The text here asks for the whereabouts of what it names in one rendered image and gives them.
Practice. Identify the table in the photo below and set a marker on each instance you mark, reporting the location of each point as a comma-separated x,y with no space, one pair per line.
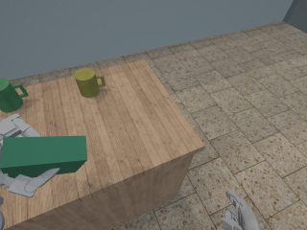
139,148

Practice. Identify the sponge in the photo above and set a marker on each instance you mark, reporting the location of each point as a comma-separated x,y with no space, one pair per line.
32,156

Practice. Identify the right robot hand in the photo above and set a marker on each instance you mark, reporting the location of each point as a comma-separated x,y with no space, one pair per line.
243,220

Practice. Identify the left robot hand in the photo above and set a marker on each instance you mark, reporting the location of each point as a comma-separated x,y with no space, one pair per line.
23,185

